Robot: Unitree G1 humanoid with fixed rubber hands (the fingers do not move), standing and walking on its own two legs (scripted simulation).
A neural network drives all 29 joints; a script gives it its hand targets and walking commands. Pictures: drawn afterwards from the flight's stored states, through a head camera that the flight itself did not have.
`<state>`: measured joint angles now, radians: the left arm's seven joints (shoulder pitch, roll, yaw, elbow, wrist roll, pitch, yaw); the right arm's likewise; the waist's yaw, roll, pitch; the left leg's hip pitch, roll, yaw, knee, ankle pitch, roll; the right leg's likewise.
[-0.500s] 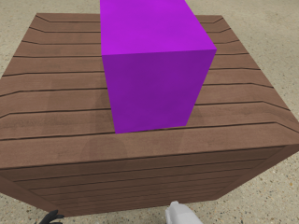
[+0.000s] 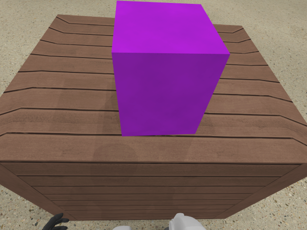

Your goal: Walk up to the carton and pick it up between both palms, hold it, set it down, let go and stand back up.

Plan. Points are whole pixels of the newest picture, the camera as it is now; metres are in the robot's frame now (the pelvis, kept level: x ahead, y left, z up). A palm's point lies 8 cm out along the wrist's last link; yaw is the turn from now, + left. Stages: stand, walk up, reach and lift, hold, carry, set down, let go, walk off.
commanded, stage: walk up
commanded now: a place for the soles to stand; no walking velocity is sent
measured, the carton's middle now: (159, 73) +0.46 +0.03 +0.17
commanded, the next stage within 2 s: none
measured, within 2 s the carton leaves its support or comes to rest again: neither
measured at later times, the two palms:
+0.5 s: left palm out of the picture +0.11 +0.29 -0.11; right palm out of the picture +0.06 -0.34 -0.07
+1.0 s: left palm out of the picture +0.10 +0.28 -0.09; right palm out of the picture +0.09 -0.36 -0.07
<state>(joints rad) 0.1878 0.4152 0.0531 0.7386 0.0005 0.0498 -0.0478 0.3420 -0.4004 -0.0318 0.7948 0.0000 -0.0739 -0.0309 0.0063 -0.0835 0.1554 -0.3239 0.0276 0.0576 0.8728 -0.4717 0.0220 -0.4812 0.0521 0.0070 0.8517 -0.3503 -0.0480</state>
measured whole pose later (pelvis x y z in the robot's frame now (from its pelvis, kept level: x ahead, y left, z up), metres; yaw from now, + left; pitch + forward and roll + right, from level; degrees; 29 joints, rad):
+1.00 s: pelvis +0.02 -0.04 +0.01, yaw +1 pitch -7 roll +0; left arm 0.25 0.42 0.08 0.74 0.00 0.00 -0.04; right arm 0.33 -0.40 -0.06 0.79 0.00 -0.03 -0.03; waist 0.04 -0.04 0.14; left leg -0.34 0.03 0.04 1.03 -0.48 0.00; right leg -0.30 0.05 0.00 0.81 -0.40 -0.05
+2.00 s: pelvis +0.03 -0.02 +0.01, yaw +2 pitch -4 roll -1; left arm 0.24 0.41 0.04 0.74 0.00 -0.01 -0.03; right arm 0.31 -0.40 -0.03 0.79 0.00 -0.08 -0.03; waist 0.00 -0.04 0.13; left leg -0.34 0.02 0.04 0.84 -0.43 0.03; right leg -0.35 0.04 0.00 0.81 -0.39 -0.04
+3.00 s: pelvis -0.02 -0.01 +0.00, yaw +2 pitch -5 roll -1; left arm 0.23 0.41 0.02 0.74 0.00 0.00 0.00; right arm 0.23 -0.39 -0.02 0.80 0.00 -0.03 -0.02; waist 0.01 -0.03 0.18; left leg -0.34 0.00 0.04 0.87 -0.45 0.04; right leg -0.43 0.02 0.01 0.80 -0.29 -0.03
